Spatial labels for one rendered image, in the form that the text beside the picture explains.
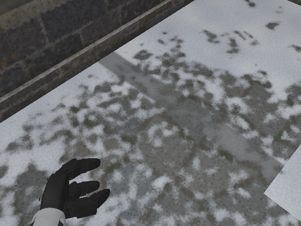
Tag left robot forearm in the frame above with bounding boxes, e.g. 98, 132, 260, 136
29, 207, 66, 226

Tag left robot hand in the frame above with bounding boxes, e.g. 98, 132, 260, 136
39, 158, 110, 219

